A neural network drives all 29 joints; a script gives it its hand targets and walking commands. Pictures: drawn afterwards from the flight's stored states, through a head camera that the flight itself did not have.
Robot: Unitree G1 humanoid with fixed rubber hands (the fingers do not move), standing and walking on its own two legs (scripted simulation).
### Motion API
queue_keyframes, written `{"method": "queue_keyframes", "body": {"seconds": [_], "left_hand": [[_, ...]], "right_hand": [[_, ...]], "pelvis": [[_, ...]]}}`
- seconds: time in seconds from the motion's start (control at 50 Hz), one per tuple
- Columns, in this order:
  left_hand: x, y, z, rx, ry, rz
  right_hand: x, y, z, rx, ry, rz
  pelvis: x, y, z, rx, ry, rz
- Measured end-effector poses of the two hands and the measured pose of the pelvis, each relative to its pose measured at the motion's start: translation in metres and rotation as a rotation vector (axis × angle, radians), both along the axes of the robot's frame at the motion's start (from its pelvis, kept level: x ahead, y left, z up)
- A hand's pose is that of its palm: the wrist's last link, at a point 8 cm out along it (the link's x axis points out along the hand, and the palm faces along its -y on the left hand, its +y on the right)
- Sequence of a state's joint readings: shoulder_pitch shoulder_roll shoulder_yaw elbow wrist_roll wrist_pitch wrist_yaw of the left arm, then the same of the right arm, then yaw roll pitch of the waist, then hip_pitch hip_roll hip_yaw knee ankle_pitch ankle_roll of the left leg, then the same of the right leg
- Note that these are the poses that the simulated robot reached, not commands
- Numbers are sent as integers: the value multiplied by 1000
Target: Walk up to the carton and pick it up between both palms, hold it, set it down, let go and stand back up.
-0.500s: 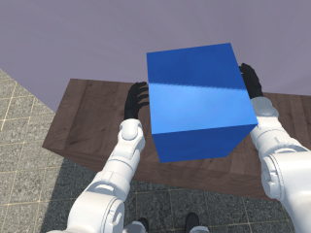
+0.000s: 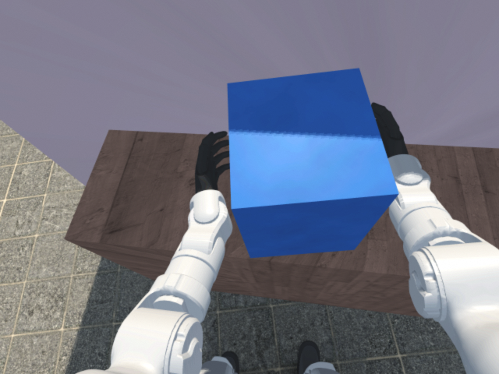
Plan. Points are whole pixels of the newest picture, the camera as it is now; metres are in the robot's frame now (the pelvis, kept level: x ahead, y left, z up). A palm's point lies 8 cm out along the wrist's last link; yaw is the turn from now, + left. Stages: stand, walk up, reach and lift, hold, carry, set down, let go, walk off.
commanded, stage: reach and lift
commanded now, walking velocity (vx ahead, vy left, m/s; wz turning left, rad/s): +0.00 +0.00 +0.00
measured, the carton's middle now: (297, 175) +0.44 +0.01 -0.02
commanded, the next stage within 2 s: none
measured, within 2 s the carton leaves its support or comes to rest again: leaves its support in 1.90 s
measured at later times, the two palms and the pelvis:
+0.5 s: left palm (209, 183) +0.39 +0.15 +0.01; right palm (390, 151) +0.48 -0.14 +0.02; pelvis +0.00 +0.00 +0.00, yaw +0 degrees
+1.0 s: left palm (211, 184) +0.39 +0.14 +0.01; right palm (392, 156) +0.47 -0.14 +0.01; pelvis +0.00 +0.00 +0.00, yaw +0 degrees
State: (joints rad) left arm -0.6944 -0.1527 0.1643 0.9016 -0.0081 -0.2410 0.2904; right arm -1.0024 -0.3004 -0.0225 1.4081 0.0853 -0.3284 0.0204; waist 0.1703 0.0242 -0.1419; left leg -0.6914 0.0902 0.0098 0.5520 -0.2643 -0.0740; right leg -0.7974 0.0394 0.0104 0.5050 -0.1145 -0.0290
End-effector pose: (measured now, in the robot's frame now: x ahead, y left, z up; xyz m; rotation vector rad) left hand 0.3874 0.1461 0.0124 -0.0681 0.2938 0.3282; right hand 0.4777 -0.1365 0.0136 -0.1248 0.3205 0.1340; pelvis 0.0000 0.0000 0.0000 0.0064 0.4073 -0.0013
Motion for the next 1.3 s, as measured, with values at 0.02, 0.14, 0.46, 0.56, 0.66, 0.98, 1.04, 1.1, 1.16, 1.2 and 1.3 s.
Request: {"method": "queue_keyframes", "body": {"seconds": [0.02,0.14,0.46,0.56,0.66,0.98,1.04,1.1,1.16,1.2,1.3], "left_hand": [[0,0,0,-3,0,1],[1,0,0,-2,0,6],[1,0,0,12,-4,6],[1,-1,-1,10,-17,3],[2,-2,-2,15,-28,-6],[2,-3,-5,-2,-50,-5],[2,-3,-5,-8,-58,-4],[0,-4,-4,-12,-68,-6],[-1,-4,-3,-14,-78,-10],[-2,-5,-3,-15,-83,-12],[-4,-6,-3,-19,-87,-14]], "right_hand": [[0,0,0,-1,0,-1],[0,1,1,5,3,-8],[0,1,1,-2,-8,-7],[-1,1,2,-18,-15,-5],[-4,-1,1,-20,-30,-13],[-8,-2,0,-40,-83,-15],[-9,-2,1,-51,-93,-16],[-11,-3,2,-54,-104,-20],[-14,-4,3,-57,-115,-26],[-16,-5,4,-58,-121,-29],[-19,-6,4,-60,-125,-33]], "pelvis": [[0,0,0,0,0,0],[0,0,0,0,0,0],[0,0,0,0,1,0],[0,0,1,1,6,1],[-1,-1,2,1,15,2],[0,-2,5,2,33,3],[-1,-2,5,2,33,4],[-2,-2,5,2,31,4],[-3,-2,5,2,30,4],[-4,-1,5,1,29,4],[-6,-2,5,2,27,4]]}}
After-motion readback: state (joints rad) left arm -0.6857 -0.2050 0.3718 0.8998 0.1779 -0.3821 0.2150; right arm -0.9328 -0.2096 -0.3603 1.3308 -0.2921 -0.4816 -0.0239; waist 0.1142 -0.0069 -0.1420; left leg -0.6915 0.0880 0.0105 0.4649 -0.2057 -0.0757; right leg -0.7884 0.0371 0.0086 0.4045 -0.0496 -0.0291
